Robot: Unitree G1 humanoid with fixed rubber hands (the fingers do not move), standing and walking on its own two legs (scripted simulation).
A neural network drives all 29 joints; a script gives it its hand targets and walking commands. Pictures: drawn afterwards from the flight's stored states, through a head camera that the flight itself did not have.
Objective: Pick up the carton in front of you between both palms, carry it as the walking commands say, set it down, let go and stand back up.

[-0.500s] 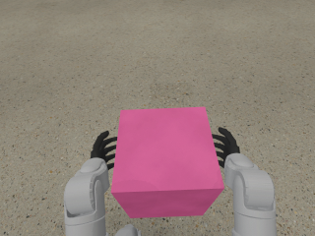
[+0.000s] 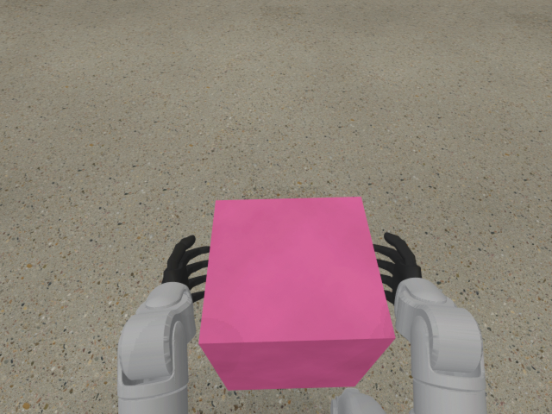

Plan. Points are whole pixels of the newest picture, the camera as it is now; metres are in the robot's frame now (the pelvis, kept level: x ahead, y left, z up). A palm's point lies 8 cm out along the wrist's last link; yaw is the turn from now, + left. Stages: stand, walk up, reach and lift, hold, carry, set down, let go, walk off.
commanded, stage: carry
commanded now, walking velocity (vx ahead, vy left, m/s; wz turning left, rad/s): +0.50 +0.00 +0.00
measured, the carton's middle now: (290, 300) +0.29 +0.00 -0.01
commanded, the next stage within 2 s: none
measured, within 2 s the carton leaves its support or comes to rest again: neither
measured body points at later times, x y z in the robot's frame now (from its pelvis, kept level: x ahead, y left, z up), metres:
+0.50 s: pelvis +0.34 -0.04 +0.00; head +0.37 -0.06 +0.45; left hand +0.62 +0.12 +0.08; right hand +0.63 -0.18 +0.07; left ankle +0.41 +0.12 -0.69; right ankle +0.30 -0.12 -0.75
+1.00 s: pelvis +0.58 -0.01 -0.01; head +0.58 -0.01 +0.44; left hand +0.86 +0.15 +0.07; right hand +0.86 -0.16 +0.07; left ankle +0.59 +0.08 -0.75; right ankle +0.54 -0.13 -0.75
